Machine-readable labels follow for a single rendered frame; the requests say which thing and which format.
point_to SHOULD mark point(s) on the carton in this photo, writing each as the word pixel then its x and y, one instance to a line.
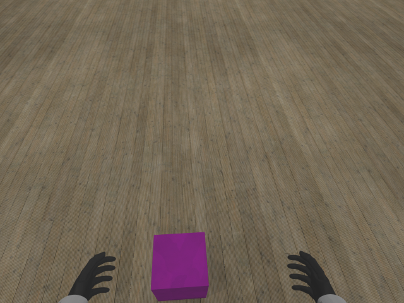
pixel 179 266

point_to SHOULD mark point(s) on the left robot hand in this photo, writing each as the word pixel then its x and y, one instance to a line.
pixel 87 279

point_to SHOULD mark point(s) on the right robot hand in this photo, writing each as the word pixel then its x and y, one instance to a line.
pixel 316 279

